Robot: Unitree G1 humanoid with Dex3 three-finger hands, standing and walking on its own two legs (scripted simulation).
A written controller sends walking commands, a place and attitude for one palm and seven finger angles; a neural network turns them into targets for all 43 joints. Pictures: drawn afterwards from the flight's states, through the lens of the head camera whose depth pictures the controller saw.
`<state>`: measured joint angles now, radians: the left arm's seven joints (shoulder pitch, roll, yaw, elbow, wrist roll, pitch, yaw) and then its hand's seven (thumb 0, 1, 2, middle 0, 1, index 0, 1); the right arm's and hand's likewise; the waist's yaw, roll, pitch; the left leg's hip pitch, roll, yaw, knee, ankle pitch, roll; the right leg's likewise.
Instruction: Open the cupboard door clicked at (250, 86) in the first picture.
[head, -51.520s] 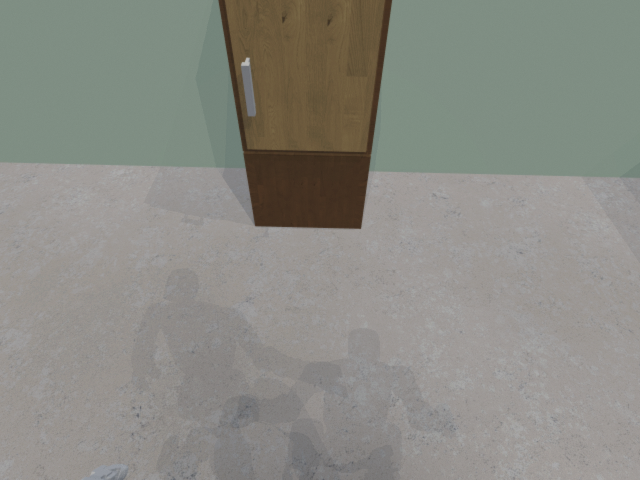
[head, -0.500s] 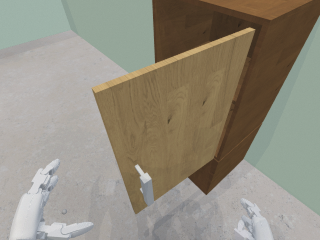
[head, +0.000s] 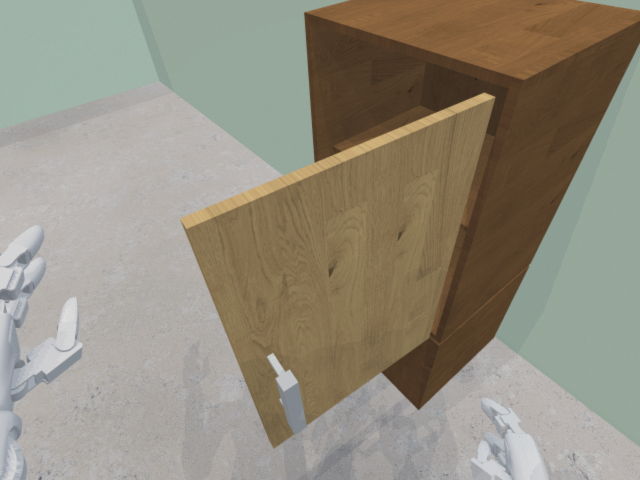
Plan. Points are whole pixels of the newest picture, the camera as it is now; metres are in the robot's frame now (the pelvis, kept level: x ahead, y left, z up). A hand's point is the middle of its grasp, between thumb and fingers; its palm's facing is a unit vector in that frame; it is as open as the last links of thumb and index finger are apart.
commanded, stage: draw the hand back to the body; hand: left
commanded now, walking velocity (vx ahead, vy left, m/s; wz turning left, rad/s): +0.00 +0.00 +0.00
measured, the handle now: (285, 394) +0.27 +0.10 -0.10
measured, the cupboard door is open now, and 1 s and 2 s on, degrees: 86 86 86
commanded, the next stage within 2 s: step back with the hand held close in 0.32 s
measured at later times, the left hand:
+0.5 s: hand (78, 347) +0.18 +0.25 +0.17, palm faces +0.44 -0.79 -0.42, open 7.4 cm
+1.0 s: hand (17, 406) +0.13 +0.28 +0.16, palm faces +0.36 -0.78 -0.51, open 7.4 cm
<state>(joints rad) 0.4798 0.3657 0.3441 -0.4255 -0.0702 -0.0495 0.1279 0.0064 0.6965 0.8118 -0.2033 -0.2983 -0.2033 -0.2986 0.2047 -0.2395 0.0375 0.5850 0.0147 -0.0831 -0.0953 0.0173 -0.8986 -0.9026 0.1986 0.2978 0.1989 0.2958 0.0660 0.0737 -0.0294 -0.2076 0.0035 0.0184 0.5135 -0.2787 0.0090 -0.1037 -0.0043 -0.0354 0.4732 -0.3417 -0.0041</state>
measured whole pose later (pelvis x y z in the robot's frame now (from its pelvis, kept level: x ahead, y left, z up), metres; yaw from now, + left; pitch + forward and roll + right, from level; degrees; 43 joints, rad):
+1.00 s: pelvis -0.08 +0.02 +0.00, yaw -1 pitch +0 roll -2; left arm 0.57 0.43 0.41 -0.49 -0.05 -0.16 0.14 0.01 0.89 0.90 -0.21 -0.30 -0.21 -0.30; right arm 0.18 -0.23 0.00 0.55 0.02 0.01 -0.10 0.02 -0.90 -0.90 0.20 0.30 0.20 0.30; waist -0.01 0.03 0.04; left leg -0.35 0.02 0.03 0.49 -0.15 0.04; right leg -0.25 0.01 -0.03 0.44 -0.20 0.02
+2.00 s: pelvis -0.24 +0.01 -0.02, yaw -4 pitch +0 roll +0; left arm 0.56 0.47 0.46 -0.49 -0.07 -0.18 0.14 0.01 0.88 0.90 -0.22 -0.30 -0.22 -0.30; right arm 0.27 -0.23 0.00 0.65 0.00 -0.08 -0.09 0.02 -0.90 -0.90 0.20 0.30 0.20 0.30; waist -0.06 -0.03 -0.03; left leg -0.47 0.00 0.05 0.51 -0.06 0.03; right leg -0.05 0.01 -0.01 0.54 -0.49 -0.01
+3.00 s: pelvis -0.32 +0.01 -0.01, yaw -2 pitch -1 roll -1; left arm 0.24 0.20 -0.02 0.91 0.02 0.06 -0.01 0.01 0.91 0.90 -0.20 -0.30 -0.20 -0.30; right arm 0.18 -0.28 0.01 0.95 -0.03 0.03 -0.01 0.01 -0.90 -0.90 0.20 0.30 0.20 0.30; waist -0.03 -0.01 0.05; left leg -0.37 -0.01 -0.03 0.53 -0.14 0.01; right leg -0.16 0.03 -0.05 0.54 -0.35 -0.02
